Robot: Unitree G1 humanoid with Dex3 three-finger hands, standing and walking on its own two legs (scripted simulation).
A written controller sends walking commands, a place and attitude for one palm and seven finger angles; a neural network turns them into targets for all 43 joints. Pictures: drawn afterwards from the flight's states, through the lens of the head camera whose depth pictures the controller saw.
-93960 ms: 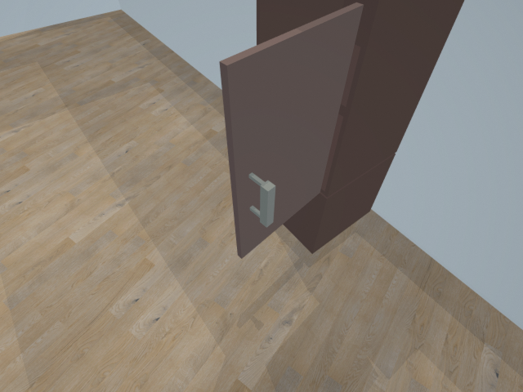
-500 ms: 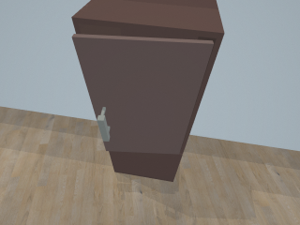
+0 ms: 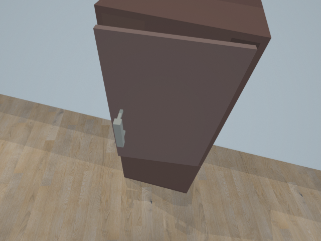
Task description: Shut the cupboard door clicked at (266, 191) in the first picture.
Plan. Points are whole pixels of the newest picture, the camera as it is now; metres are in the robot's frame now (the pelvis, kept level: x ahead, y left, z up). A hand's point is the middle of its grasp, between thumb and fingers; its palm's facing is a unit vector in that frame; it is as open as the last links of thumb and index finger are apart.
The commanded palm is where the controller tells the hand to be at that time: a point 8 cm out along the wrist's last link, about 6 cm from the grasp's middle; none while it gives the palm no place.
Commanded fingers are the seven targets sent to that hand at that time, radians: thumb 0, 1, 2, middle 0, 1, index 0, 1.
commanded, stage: come to a stop and stand still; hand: left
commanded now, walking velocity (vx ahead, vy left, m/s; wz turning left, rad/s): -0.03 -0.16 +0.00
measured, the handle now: (120, 128) +0.46 +0.18 -0.08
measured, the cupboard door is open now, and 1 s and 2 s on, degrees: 7 7 7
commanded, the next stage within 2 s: look again from close up in 0.90 s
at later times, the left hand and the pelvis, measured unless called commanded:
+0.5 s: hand out of the picture -0.03 +0.13 -0.17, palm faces +0.03 -0.99 -0.16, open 7.3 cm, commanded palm none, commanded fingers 0.00 0.90 0.90 -0.20 -0.30 -0.20 -0.30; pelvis -0.02 -0.03 +0.01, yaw +0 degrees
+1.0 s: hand out of the picture -0.07 +0.09 -0.17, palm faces +0.08 -0.99 -0.12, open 7.4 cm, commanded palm none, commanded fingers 0.00 0.90 0.90 -0.20 -0.30 -0.20 -0.30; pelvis -0.01 -0.05 +0.01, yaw +1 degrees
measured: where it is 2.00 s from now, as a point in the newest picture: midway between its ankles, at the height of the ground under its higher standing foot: outside the picture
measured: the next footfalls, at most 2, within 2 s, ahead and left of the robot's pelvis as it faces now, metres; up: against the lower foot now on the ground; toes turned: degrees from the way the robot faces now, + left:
right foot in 0.26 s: -0.02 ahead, -0.14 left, +0.00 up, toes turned -4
right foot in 1.74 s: +0.05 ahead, -0.11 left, +0.00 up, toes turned +1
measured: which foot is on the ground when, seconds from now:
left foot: down 0.00-1.00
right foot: up 0.00-0.24, down 0.26-1.00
